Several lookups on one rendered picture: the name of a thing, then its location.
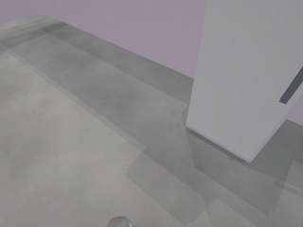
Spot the fridge door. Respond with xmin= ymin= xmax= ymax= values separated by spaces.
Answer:
xmin=187 ymin=0 xmax=303 ymax=160

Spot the handle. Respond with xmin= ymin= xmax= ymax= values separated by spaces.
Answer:
xmin=279 ymin=66 xmax=303 ymax=104

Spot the robot left thigh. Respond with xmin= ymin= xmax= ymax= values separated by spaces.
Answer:
xmin=105 ymin=216 xmax=133 ymax=227

